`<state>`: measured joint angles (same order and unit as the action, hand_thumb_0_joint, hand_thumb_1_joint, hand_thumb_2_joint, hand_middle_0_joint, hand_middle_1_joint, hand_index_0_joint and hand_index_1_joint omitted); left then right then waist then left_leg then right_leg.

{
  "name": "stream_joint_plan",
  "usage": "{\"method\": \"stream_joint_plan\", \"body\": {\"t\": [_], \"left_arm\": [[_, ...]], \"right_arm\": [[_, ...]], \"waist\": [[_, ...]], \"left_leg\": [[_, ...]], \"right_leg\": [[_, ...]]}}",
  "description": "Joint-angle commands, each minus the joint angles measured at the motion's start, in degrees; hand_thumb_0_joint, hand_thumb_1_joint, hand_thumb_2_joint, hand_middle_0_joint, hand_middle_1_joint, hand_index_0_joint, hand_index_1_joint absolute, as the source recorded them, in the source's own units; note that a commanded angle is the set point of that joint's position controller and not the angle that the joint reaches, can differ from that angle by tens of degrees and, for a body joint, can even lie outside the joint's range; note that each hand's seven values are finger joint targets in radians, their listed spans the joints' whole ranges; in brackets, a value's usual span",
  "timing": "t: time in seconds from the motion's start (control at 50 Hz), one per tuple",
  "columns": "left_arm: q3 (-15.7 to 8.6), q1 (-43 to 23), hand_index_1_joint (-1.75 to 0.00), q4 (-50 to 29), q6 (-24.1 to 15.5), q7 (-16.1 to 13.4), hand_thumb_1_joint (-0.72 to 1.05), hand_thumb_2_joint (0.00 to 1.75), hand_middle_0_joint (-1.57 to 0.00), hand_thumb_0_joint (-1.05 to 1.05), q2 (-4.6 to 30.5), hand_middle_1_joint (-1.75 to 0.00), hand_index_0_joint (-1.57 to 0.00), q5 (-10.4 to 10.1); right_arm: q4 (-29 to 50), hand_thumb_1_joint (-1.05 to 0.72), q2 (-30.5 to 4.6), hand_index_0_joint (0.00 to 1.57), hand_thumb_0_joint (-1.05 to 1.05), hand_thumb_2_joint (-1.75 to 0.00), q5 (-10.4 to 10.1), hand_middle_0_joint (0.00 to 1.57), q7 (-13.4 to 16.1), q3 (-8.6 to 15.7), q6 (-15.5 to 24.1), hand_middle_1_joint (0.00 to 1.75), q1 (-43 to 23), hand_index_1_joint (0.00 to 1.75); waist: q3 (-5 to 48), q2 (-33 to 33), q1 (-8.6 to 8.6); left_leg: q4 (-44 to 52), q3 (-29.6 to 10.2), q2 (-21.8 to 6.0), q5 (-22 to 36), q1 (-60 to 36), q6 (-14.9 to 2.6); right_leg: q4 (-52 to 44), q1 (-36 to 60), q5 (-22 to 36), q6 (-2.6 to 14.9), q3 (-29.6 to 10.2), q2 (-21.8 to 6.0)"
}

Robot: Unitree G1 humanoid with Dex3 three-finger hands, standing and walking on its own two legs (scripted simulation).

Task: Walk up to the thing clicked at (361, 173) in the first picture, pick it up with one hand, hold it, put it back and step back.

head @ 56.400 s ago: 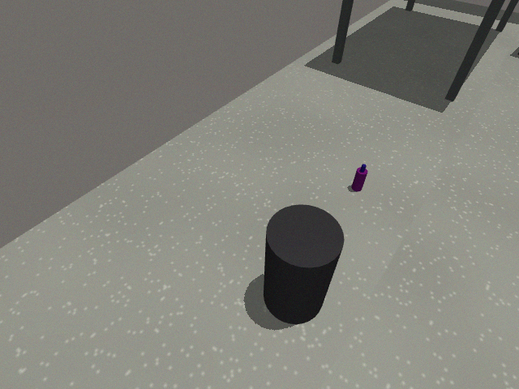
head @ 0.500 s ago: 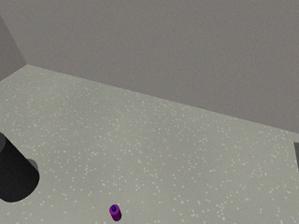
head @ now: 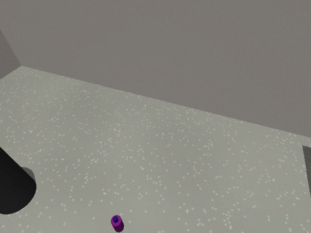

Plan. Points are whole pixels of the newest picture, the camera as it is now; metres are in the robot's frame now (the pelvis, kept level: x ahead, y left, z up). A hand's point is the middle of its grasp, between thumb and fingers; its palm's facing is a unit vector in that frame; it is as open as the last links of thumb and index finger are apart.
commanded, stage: stand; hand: left
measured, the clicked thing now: (117, 222) +0.35 +0.22 -0.70
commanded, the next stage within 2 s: step back in 0.62 s
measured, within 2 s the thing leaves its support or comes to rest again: neither
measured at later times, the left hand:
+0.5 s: hand out of the picture +0.07 +0.25 -0.16, palm faces -0.01 -0.94 -0.34, open 7.4 cm
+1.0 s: hand out of the picture +0.06 +0.28 -0.17, palm faces -0.03 -0.92 -0.39, open 7.4 cm
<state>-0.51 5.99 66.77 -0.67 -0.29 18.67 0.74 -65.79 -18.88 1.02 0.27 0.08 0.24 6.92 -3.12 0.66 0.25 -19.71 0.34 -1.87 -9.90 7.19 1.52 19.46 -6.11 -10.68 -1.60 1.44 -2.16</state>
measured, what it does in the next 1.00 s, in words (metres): shifts its weight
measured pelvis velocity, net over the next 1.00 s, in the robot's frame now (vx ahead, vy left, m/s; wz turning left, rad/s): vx -0.05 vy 0.01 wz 0.00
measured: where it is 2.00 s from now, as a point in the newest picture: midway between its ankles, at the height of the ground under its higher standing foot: outside the picture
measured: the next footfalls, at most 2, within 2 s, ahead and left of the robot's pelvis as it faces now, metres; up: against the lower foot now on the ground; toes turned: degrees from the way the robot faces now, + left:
left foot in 1.10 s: -0.04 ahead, +0.13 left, +0.00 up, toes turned -2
right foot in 1.54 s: -0.13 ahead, -0.10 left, +0.00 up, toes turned -2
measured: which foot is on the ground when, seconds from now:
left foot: down 0.00-0.94, up 0.96-1.00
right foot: down 0.00-1.00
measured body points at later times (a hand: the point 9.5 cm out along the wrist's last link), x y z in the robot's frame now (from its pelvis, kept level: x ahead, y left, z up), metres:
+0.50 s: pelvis +0.01 +0.00 +0.00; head +0.01 +0.00 +0.45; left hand +0.07 +0.30 -0.13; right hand +0.07 -0.30 -0.14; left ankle +0.01 +0.14 -0.75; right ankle +0.00 -0.14 -0.75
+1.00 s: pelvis -0.05 +0.01 -0.03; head +0.00 +0.01 +0.42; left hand +0.06 +0.33 -0.15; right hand +0.05 -0.31 -0.15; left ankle -0.01 +0.13 -0.73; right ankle +0.00 -0.13 -0.75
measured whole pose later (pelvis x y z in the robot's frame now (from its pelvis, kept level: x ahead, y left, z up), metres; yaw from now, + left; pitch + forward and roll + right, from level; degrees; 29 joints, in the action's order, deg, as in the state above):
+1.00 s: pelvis -0.05 +0.01 -0.03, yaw +0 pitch -2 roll +0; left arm -3.2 4.0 55.0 2.2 0.1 21.7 1.3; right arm -56.5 -23.3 0.3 -1.3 3.8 -3.7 4.2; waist -10.0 0.3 -0.2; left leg -45.4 -1.3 1.2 -23.4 22.5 -1.7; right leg 37.7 -20.2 -15.2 -1.1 0.2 -3.4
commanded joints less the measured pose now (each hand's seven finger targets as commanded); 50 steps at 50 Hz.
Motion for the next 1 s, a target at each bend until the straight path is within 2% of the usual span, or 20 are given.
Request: {"method": "stream_joint_plan", "body": {"t": [0.0,0.12,0.2,0.26,0.32,0.4,0.5,0.58,0.6,0.66,0.68,0.76,0.84,0.88,0.9,0.92,0.94,0.96,0.98], "left_arm": [[-2.2,-1.5,-0.30,-2.9,-0.9,-0.6,0.90,0.90,-0.20,0.00,12.0,-0.30,-0.20,0.2],[-2.3,-2.3,-0.30,-3.3,-1.0,-0.7,0.90,0.90,-0.20,0.00,12.2,-0.30,-0.20,0.1],[-2.3,-2.3,-0.30,-3.2,-0.8,-0.6,0.90,0.90,-0.20,0.00,12.3,-0.30,-0.20,0.2],[-2.3,-2.2,-0.30,-3.3,-0.9,-0.5,0.90,0.90,-0.20,0.00,12.3,-0.30,-0.20,0.1],[-2.3,-2.4,-0.30,-3.6,-0.9,-0.5,0.90,0.90,-0.20,0.00,12.1,-0.30,-0.20,0.2],[-2.4,-1.9,-0.30,-3.5,-1.0,-0.5,0.90,0.90,-0.20,0.00,12.4,-0.30,-0.20,0.2],[-2.5,-2.3,-0.30,-4.0,-1.2,-0.6,0.90,0.90,-0.20,0.00,12.9,-0.30,-0.20,0.0],[-2.2,-1.8,-0.30,-3.9,-1.1,-0.5,0.90,0.90,-0.20,0.00,12.5,-0.30,-0.20,0.0],[-4.5,-2.0,-0.30,-5.7,-0.5,-0.7,0.90,0.90,-0.20,0.00,16.5,-0.30,-0.20,-1.4],[-4.8,-0.2,-0.30,-7.8,0.0,-1.1,0.90,0.90,-0.20,0.00,15.5,-0.30,-0.20,-1.3],[-4.9,-0.9,-0.30,-8.6,0.2,-1.0,0.90,0.90,-0.20,0.00,15.4,-0.30,-0.20,-1.2],[-4.9,-1.2,-0.30,-11.5,1.0,-0.8,0.90,0.90,-0.20,0.00,14.9,-0.30,-0.20,-0.7],[-5.3,-0.9,-0.30,-13.4,1.5,-0.6,0.90,0.90,-0.20,0.00,16.0,-0.30,-0.20,-0.1],[-6.0,-1.2,-0.30,-14.5,1.5,-0.5,0.90,0.90,-0.20,0.00,17.7,-0.30,-0.20,0.1],[-6.3,-1.9,-0.30,-15.2,1.5,-0.5,0.90,0.90,-0.20,0.00,18.5,-0.30,-0.20,0.3],[-6.6,-3.8,-0.30,-16.3,1.5,-0.6,0.90,0.90,-0.20,0.00,20.0,-0.30,-0.20,0.7],[-7.0,-5.0,-0.30,-17.5,1.4,-0.7,0.90,0.90,-0.20,0.00,20.9,-0.30,-0.20,1.3],[-7.2,-6.5,-0.30,-18.4,1.4,-0.8,0.90,0.90,-0.20,0.00,21.2,-0.30,-0.20,1.7],[-7.1,-8.7,-0.30,-19.3,1.4,-1.0,0.90,0.90,-0.20,0.00,20.6,-0.30,-0.20,1.6]], "right_arm": [[3.0,-0.90,-11.9,0.20,0.00,-0.90,-0.1,0.20,0.8,2.0,1.2,0.30,-1.4,0.30],[3.1,-0.90,-12.1,0.20,0.00,-0.90,-0.2,0.20,0.8,2.2,1.5,0.30,-1.9,0.30],[3.2,-0.90,-12.0,0.20,0.00,-0.90,-0.2,0.20,0.7,2.1,1.3,0.30,-2.6,0.30],[3.2,-0.90,-12.2,0.20,0.00,-0.90,-0.2,0.20,0.6,2.2,1.3,0.30,-2.9,0.30],[3.3,-0.90,-12.5,0.20,0.00,-0.90,-0.1,0.20,0.6,2.4,1.2,0.30,-3.1,0.30],[3.4,-0.90,-12.2,0.20,0.00,-0.90,-0.1,0.20,0.5,2.4,1.3,0.30,-3.2,0.30],[3.4,-0.90,-12.3,0.20,0.00,-0.90,-0.2,0.20,0.4,2.4,1.3,0.30,-2.9,0.30],[3.3,-0.90,-12.2,0.20,0.00,-0.90,-0.3,0.20,0.5,2.3,1.3,0.30,-3.0,0.30],[4.6,-0.90,-15.2,0.20,0.00,-0.90,-0.6,0.20,0.1,3.5,0.1,0.30,-4.6,0.30],[6.4,-0.90,-14.5,0.20,0.00,-0.90,-1.3,0.20,-0.1,4.0,-0.7,0.30,-2.9,0.30],[7.1,-0.90,-14.8,0.20,0.00,-0.90,-1.3,0.20,-0.2,4.3,-1.0,0.30,-2.6,0.30],[9.3,-0.90,-15.4,0.20,0.00,-0.90,-1.2,0.20,-0.5,5.3,-1.8,0.30,-2.8,0.30],[11.6,-0.90,-15.5,0.20,0.00,-0.90,-1.0,0.20,-0.8,5.9,-2.4,0.30,-3.2,0.30],[12.4,-0.90,-14.6,0.20,0.00,-0.90,-0.9,0.20,-0.9,5.9,-2.6,0.30,-2.4,0.30],[12.5,-0.90,-13.9,0.20,0.00,-0.90,-0.8,0.20,-1.0,5.7,-2.7,0.30,-1.7,0.30],[12.5,-0.90,-13.4,0.20,0.00,-0.90,-0.8,0.20,-1.2,5.8,-3.0,0.30,-0.6,0.30],[12.7,-0.90,-13.5,0.20,0.00,-0.90,-0.6,0.20,-1.4,5.9,-3.3,0.30,1.1,0.30],[12.7,-0.90,-13.8,0.20,0.00,-0.90,-0.6,0.20,-1.5,6.2,-3.5,0.30,3.0,0.30],[12.4,-0.90,-14.2,0.20,0.00,-0.90,-0.9,0.20,-1.6,6.4,-3.6,0.30,5.3,0.30]], "waist": [[3.7,0.0,-0.12],[4.9,-0.7,-0.30],[3.2,-0.7,-0.21],[3.3,-0.5,-0.14],[2.6,-0.2,-0.21],[3.5,-0.4,-0.25],[4.9,-0.4,-0.43],[4.1,-0.3,-0.35],[-2.5,-0.7,-0.17],[2.6,-0.7,-0.54],[4.0,-0.6,-1.10],[7.4,0.5,-1.04],[8.3,0.0,-0.68],[7.7,-3.9,-0.47],[7.1,-6.9,-0.36],[6.2,-12.0,-0.53],[5.4,-13.9,-0.55],[4.5,-14.6,-1.45],[3.9,-14.1,-2.59]], "left_leg": [[3.3,-4.1,-5.5,7.2,-0.2,-2.13],[3.0,-4.1,-6.0,11.0,-1.8,-2.02],[3.7,-4.1,-5.7,7.0,-1.2,-1.92],[4.1,-4.3,-5.8,7.1,-1.3,-1.89],[4.2,-4.2,-5.6,4.7,-0.5,-1.84],[4.0,-4.1,-5.7,4.8,-1.1,-2.13],[3.4,-3.9,-5.9,8.4,-1.7,-2.22],[3.7,-4.0,-5.9,7.7,-1.7,-1.93],[-2.0,-4.8,-4.5,14.5,3.3,-3.57],[-5.1,-3.9,-4.9,17.6,1.9,-4.84],[-5.7,-4.4,-4.9,16.7,3.3,-5.58],[-7.8,-5.4,-5.1,10.6,4.5,-7.08],[-12.1,-5.7,-3.7,3.2,7.4,-7.96],[-17.8,-3.9,-0.5,-2.2,9.0,-6.68],[-22.1,-2.1,2.2,-6.7,8.9,-5.35],[-29.7,0.1,5.6,-13.9,8.3,-4.28],[-35.8,-0.8,5.9,-20.1,8.5,-3.92],[-37.9,-2.4,4.7,-21.8,8.0,-4.20],[-39.0,-3.3,4.2,-21.3,6.6,-4.39]], "right_leg": [[-3.2,1.1,8.7,1.81,-4.7,-5.7],[-2.5,1.6,11.5,1.96,-4.6,-5.8],[-3.6,0.4,7.5,1.74,-4.4,-5.4],[-3.7,0.4,7.2,1.83,-4.5,-5.5],[-4.4,-0.3,5.1,1.81,-4.6,-5.5],[-4.1,0.3,6.3,2.10,-4.8,-5.7],[-3.7,1.4,9.7,2.23,-5.0,-6.1],[-4.0,0.5,8.1,2.01,-4.7,-5.7],[1.0,-4.3,16.5,2.57,-5.4,-4.9],[4.3,-3.1,17.9,4.05,-4.6,-4.7],[6.0,-2.7,17.0,4.34,-4.5,-4.3],[9.6,-5.0,9.5,5.82,-5.5,-4.0],[11.0,-7.0,6.2,7.58,-7.3,-5.4],[8.8,-8.8,6.4,10.20,-10.8,-8.7],[5.3,-10.5,7.0,11.90,-13.8,-11.7],[1.9,-13.5,7.5,14.58,-17.6,-15.9],[0.7,-16.4,7.1,16.84,-19.7,-18.5],[0.8,-19.4,5.5,17.38,-19.5,-19.0],[1.6,-22.0,3.8,16.38,-16.9,-18.1]]}}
